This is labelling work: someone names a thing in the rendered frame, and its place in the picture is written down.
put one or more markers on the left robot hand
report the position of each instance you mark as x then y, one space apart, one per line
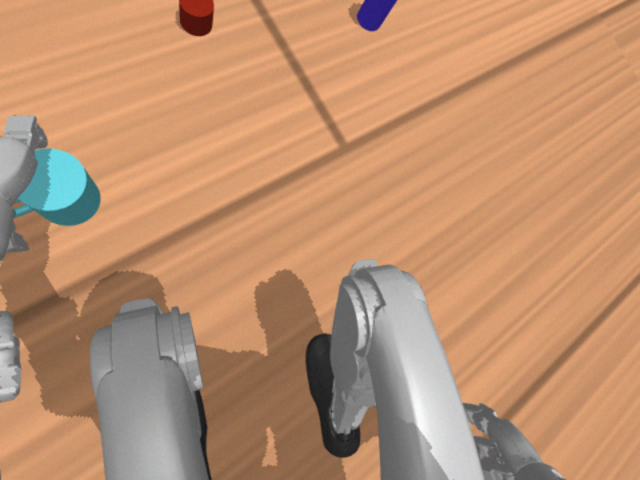
18 164

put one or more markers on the left robot foot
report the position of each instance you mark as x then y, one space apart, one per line
203 424

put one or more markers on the left robot arm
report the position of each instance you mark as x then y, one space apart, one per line
10 367

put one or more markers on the right robot foot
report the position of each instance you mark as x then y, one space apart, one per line
320 378

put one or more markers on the right robot hand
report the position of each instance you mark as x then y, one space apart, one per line
506 451

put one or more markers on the right robot arm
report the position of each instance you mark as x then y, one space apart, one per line
538 471

